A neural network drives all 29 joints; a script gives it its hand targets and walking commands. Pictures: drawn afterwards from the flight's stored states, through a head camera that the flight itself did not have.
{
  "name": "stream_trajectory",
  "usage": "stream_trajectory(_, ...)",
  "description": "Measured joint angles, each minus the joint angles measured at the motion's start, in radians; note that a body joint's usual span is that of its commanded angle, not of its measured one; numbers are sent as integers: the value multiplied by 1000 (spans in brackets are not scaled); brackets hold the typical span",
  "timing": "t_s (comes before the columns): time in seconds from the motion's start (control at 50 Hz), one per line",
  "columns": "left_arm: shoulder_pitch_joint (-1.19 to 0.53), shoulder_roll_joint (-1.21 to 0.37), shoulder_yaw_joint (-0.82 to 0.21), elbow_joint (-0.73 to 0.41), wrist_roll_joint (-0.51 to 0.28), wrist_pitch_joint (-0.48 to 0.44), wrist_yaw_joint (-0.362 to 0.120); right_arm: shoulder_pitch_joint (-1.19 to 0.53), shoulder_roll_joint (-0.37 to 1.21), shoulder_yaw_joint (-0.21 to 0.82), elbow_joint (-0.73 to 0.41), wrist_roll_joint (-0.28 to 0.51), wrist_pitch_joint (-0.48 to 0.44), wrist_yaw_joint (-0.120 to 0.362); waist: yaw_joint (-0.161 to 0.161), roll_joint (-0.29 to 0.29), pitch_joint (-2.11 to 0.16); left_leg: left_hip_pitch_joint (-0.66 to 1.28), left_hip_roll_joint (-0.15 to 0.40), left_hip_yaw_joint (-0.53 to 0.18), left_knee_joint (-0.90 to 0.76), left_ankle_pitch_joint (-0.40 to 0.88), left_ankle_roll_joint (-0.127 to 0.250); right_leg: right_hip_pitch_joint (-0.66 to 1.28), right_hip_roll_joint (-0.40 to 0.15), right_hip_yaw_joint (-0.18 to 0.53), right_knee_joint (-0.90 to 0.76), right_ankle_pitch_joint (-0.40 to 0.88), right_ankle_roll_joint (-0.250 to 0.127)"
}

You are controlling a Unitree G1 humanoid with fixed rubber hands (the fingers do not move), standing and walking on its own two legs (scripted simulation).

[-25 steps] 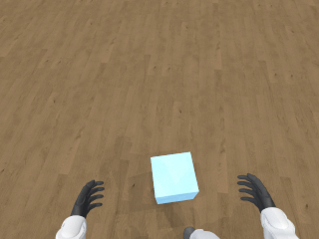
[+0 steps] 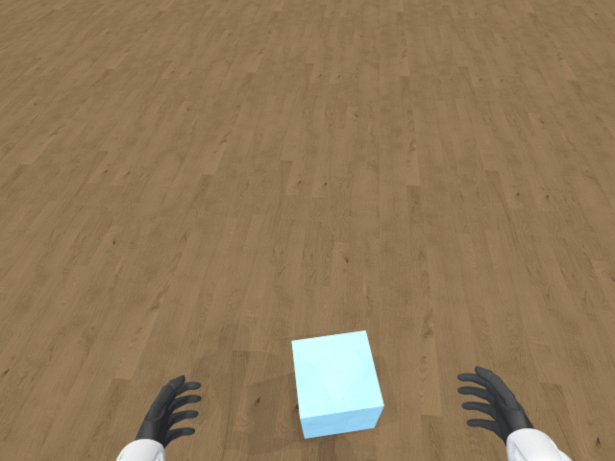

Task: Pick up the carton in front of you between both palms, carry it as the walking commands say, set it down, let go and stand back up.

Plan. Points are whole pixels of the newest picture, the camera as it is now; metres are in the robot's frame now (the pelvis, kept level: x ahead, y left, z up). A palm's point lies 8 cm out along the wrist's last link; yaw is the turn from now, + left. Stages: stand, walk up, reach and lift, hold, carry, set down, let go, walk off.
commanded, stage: let go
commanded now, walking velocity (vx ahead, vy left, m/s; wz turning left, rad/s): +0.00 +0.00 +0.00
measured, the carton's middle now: (334, 386) +0.39 -0.03 -0.65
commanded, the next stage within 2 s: stand in 0.02 s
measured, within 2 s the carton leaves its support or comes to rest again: neither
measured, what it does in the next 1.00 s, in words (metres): stands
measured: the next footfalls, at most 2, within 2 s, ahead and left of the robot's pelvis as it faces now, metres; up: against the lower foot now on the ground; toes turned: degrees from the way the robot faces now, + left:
none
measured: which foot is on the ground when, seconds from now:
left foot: down 0.00-1.00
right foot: down 0.00-1.00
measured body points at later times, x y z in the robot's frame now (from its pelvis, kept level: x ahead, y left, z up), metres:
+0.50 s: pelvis +0.02 +0.00 +0.00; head +0.02 -0.01 +0.45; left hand +0.16 +0.29 -0.10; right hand +0.16 -0.29 -0.10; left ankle -0.05 +0.11 -0.74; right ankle +0.02 -0.11 -0.74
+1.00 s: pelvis +0.01 +0.00 +0.00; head +0.00 -0.01 +0.45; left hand +0.12 +0.30 -0.11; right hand +0.13 -0.30 -0.10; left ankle -0.05 +0.11 -0.74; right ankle +0.02 -0.11 -0.74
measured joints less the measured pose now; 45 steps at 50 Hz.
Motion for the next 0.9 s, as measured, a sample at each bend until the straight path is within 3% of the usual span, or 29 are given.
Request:
stream_trajectory(0.04,-5,8,-10,10,0,8,25,3,-8,6,29,-3,-24,-19,2,-1,-19,-22,-2,-3,15,-5,-2,-23,-2,-3,19,-8,-1)
stream_trajectory(0.14,-21,72,7,153,13,-72,71,-7,-62,2,155,-31,-76,-65,7,-10,-90,-102,-8,-2,66,-30,-5,-110,-5,-5,84,-42,-4)
stream_trajectory(0.4,-39,135,12,331,8,-137,84,-12,-131,3,280,-31,-122,-84,5,-10,-120,-104,-11,-11,48,-36,-5,-116,-10,-12,84,-60,-5)
stream_trajectory(0.9,-70,150,-6,489,-4,-150,85,-32,-147,31,418,-25,-142,-90,9,-17,-118,-51,-13,-13,-32,14,-3,-66,-15,-12,11,-16,-4)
